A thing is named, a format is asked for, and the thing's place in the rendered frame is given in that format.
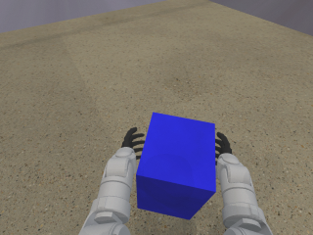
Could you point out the right robot hand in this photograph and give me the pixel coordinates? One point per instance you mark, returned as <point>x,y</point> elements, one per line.
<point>225,147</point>

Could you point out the carton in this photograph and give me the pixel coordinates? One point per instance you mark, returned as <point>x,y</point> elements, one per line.
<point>176,174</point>

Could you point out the robot left forearm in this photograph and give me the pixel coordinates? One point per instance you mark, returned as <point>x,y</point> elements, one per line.
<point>112,203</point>

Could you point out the left robot hand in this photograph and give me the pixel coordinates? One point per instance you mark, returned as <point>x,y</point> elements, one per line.
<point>127,142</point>

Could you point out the left robot upper arm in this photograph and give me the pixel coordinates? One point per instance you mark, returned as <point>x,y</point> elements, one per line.
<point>113,228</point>

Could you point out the robot right forearm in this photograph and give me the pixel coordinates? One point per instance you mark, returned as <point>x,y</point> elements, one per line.
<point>239,199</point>

